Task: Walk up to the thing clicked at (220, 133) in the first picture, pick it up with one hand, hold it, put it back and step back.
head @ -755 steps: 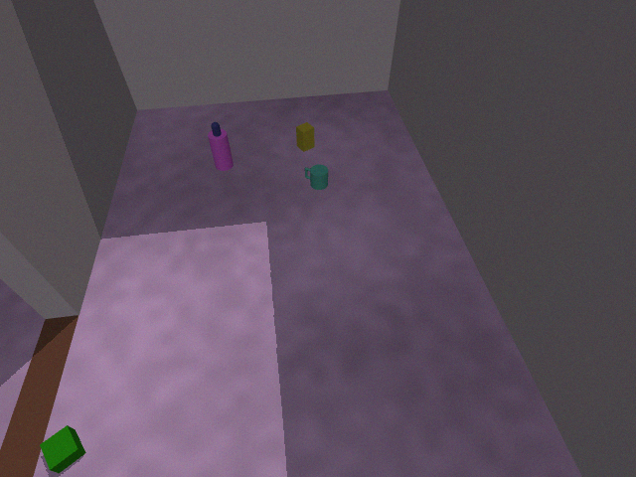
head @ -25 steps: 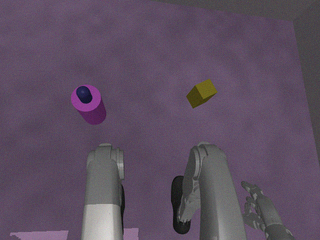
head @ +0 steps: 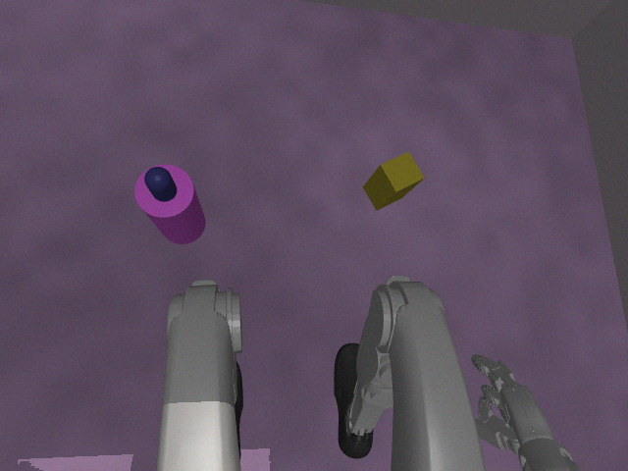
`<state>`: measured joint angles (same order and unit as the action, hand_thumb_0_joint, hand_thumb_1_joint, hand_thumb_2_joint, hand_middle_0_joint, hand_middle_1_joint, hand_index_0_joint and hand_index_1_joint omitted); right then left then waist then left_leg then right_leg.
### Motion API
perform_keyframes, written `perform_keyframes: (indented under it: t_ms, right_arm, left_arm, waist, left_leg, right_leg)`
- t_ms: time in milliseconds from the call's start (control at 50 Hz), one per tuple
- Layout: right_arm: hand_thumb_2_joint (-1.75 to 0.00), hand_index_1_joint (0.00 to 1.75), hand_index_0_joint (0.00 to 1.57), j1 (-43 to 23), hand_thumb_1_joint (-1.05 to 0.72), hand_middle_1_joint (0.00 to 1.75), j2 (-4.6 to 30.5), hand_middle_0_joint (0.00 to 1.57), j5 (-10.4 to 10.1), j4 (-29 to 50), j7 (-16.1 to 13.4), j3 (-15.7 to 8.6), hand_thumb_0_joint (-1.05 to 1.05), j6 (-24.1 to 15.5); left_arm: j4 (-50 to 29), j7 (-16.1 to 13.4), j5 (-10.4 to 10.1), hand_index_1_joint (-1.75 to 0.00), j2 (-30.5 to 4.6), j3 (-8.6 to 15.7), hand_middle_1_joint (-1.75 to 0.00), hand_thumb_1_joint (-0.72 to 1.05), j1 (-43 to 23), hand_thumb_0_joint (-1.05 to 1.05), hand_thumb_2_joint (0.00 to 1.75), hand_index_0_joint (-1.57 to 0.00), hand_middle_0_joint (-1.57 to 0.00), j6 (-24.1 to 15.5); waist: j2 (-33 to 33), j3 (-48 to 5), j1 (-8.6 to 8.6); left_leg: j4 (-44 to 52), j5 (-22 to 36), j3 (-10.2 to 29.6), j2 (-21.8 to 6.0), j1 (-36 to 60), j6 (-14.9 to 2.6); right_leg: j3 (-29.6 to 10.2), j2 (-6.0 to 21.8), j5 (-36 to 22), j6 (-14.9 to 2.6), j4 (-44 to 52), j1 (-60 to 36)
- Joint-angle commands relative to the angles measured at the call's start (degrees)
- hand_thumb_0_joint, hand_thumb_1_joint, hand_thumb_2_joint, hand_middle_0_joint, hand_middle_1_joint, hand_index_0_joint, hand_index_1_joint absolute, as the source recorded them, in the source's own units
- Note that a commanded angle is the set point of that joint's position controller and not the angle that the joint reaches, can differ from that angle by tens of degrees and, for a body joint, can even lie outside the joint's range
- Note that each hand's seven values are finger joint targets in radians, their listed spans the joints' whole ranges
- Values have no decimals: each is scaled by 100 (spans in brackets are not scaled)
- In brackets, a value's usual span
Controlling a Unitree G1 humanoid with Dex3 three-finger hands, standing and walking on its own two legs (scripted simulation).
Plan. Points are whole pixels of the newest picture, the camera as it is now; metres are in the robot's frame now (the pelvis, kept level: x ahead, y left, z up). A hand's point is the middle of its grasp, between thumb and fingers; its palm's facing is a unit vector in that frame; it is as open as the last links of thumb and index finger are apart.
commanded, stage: go down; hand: left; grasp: from the side
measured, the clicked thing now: (171, 203) +0.48 +0.23 -0.26
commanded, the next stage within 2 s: none
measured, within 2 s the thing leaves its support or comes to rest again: neither
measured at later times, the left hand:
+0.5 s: hand out of the picture +0.38 +0.41 +0.03, palm faces +0.16 -0.99 -0.05, open 17.7 cm
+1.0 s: hand out of the picture +0.38 +0.41 +0.02, palm faces +0.14 -0.99 -0.06, open 17.6 cm
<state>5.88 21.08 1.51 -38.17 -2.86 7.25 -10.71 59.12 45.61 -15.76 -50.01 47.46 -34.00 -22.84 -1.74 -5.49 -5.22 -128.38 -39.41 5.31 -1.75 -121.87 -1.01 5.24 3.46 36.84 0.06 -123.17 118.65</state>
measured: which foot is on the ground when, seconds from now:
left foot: down 0.00-1.00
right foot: down 0.00-1.00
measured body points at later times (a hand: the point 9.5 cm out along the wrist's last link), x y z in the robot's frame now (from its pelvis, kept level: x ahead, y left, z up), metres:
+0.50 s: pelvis +0.00 +0.00 +0.00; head +0.21 +0.07 +0.39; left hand +0.37 +0.46 +0.03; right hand +0.17 -0.27 -0.10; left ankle +0.08 +0.12 -0.35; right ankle +0.11 -0.13 -0.35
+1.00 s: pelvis +0.00 +0.00 +0.00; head +0.21 +0.07 +0.39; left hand +0.37 +0.46 +0.03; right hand +0.17 -0.27 -0.10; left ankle +0.08 +0.12 -0.35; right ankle +0.11 -0.13 -0.35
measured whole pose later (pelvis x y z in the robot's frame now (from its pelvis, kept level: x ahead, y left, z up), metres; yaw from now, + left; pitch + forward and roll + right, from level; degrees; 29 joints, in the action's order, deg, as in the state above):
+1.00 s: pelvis +0.00 +0.00 +0.00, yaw +0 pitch +33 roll -7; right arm 5.5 20.9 1.5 -38.3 -2.8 6.7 -10.7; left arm 57.3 45.5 -15.8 -48.6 46.5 -32.8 -23.1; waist -1.6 -5.9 -5.1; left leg -128.6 -40.0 5.3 -1.5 -122.0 -1.0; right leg 5.1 3.4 37.5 0.2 -123.4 118.8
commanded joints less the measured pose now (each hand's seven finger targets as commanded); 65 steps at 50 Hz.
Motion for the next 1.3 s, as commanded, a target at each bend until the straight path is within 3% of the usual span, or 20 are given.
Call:
perform_keyframes:
  t_ms: [0,80,160,240,300,360,380,460,560,600,620,680,800,820,860,900,940,1060,1160,1280]
  right_arm:
    - [-90,30,20,660,-91,30,1375,20,-46,302,-82,-516,0,-149]
    - [-90,30,20,665,-92,30,1370,20,-40,311,-86,-521,0,-144]
    - [-90,30,20,660,-91,30,1394,20,-24,289,-86,-541,0,-145]
    - [-90,30,20,714,-92,30,1395,20,-26,265,-92,-539,0,-132]
    - [-90,30,20,728,-91,30,1377,20,-32,259,-96,-541,0,-131]
    - [-90,30,20,714,-92,30,1382,20,-22,243,-103,-556,0,-116]
    - [-90,30,20,656,-91,30,1389,20,-30,279,-103,-546,0,-112]
    - [-90,30,20,651,-91,30,1383,20,-45,302,-88,-545,0,-128]
    - [-90,30,20,658,-91,30,1378,20,-30,309,-89,-558,0,-135]
    - [-90,30,20,611,-91,30,1382,20,-67,330,-89,-586,0,-152]
    - [-90,30,20,659,-91,30,1375,20,-53,298,-73,-557,0,-154]
    - [-90,30,20,695,-91,30,1374,20,-38,264,-92,-580,0,-154]
    - [-90,30,20,669,-91,30,1344,20,-28,269,-77,-563,0,-138]
    - [-90,30,20,670,-92,30,1356,20,-20,262,-89,-561,0,-130]
    - [-90,30,20,664,-92,30,1341,20,-27,264,-94,-577,0,-121]
    - [-90,30,20,642,-91,30,1355,20,-34,274,-89,-587,0,-129]
    - [-90,30,20,613,-91,30,1343,20,-45,265,-95,-578,0,-128]
    - [-90,30,20,581,-91,30,1365,20,-63,276,-90,-555,0,-137]
    - [-90,30,20,628,-91,30,1367,20,-41,275,-87,-602,0,-154]
    - [-90,30,20,620,-91,30,1355,20,-29,246,-100,-598,0,-130]
  left_arm:
    - [-916,18,-283,-8,-2285,368,-8,-61,-1003,0,6,-6,-6,-327]
    - [-1140,2,-271,-8,-2505,441,-8,-61,-1040,0,5,-6,-6,-375]
    - [-1150,30,-264,-8,-2363,325,-8,-61,-1119,0,6,-6,-6,-360]
    - [-1426,-8,-251,-8,-2586,477,-8,-61,-1174,0,5,-6,-6,-367]
    - [-1144,-9,-264,-8,-2292,368,-9,-61,-977,0,5,-6,-6,-283]
    - [-1177,-43,-200,-8,-2321,325,-8,-61,-1049,0,5,-6,-6,-296]
    - [-1269,-52,-209,-8,-2434,391,-9,-61,-998,0,5,-7,-7,-312]
    - [-1029,-10,-271,-8,-2142,295,-9,-61,-898,0,4,-7,-6,-291]
    - [-1303,-26,-230,-9,-2417,368,-9,-61,-1053,0,5,-6,-6,-352]
    - [-1135,-21,-259,-8,-2170,241,-9,-61,-1011,0,4,-7,-7,-327]
    - [-1041,-18,-270,-8,-2113,270,-9,-61,-941,0,6,-6,-6,-333]
    - [-1232,-31,-207,-9,-2313,299,-9,-61,-1089,0,5,-7,-6,-386]
    - [-1174,-51,-258,-9,-2231,351,-10,-61,-898,0,5,-7,-6,-389]
    - [-1324,-49,-228,-9,-2387,387,-10,-61,-965,0,5,-7,-6,-408]
    - [-1397,-55,-187,-10,-2369,330,-11,-61,-1010,0,5,-7,-7,-398]
    - [-1161,-31,-232,-9,-2080,254,-10,-61,-787,0,5,-7,-6,-345]
    - [-1355,-24,-258,-9,-2270,322,-10,-61,-915,0,5,-7,-6,-383]
    - [-1104,16,-331,-9,-2184,374,-11,-61,-737,0,4,-7,-6,-391]
    - [-1184,11,-275,-9,-2057,228,-10,-61,-942,0,6,-7,-6,-411]
    - [-1356,-18,-234,-10,-2168,216,-12,-61,-1053,0,6,-7,-6,-435]
  waist:
    - [1427,-3389,213]
    - [1461,-3590,298]
    - [1478,-3550,201]
    - [1699,-3778,326]
    - [1534,-3667,249]
    - [1547,-3496,223]
    - [1583,-3570,337]
    - [1454,-3427,203]
    - [1610,-3621,323]
    - [1535,-3410,246]
    - [1503,-3412,213]
    - [1562,-3572,247]
    - [1403,-3609,279]
    - [1472,-3679,310]
    - [1592,-3717,303]
    - [1562,-3614,270]
    - [1557,-3666,325]
    - [1405,-3453,299]
    - [1403,-3465,208]
    - [1466,-3569,257]
  left_leg:
    - [1783,801,-34,93,2754,-36]
    - [1747,757,-120,113,2643,-61]
    - [1690,825,-125,94,2741,-47]
    - [1774,949,-71,82,3008,-11]
    - [1733,1051,-86,105,2844,-28]
    - [1765,806,-86,103,2761,-46]
    - [1824,744,-62,92,2819,-42]
    - [1789,856,-37,96,2757,-38]
    - [1797,785,-59,83,2859,-26]
    - [1897,485,-2,73,2770,-38]
    - [1829,725,-1,78,2831,-20]
    - [1812,751,-27,89,2864,-25]
    - [1694,946,-137,126,2713,-45]
    - [1707,950,-150,132,2738,-49]
    - [1772,954,-111,112,2860,-34]
    - [1791,948,-93,113,2900,-23]
    - [1777,905,-86,105,2868,-32]
    - [1758,1001,-10,98,2825,-23]
    - [1773,697,-68,102,2769,-46]
    - [1745,755,-129,119,2765,-53]
  right_leg:
    - [7,-268,-546,-237,1080,-1500]
    - [-21,-271,-518,-232,1112,-1724]
    - [-20,-281,-568,-227,1128,-1644]
    - [-18,-268,-666,-246,1047,-1659]
    - [6,-270,-744,-247,1047,-1698]
    - [1,-271,-567,-240,1111,-1595]
    - [-5,-268,-529,-240,1090,-1615]
    - [33,-275,-603,-240,1054,-1521]
    - [-4,-273,-554,-246,1058,-1592]
    - [24,-281,-354,-241,1079,-1389]
    - [34,-274,-533,-245,1034,-1455]
    - [3,-268,-526,-244,1062,-1533]
    - [-31,-270,-668,-232,1106,-1731]
    - [-35,-271,-662,-236,1112,-1766]
    - [-25,-268,-655,-248,1084,-1696]
    - [-3,-266,-662,-253,1084,-1616]
    - [-27,-270,-629,-250,1081,-1600]
    - [10,-267,-674,-250,1006,-1479]
    - [-7,-271,-483,-232,1110,-1517]
    - [-44,-266,-534,-232,1127,-1610]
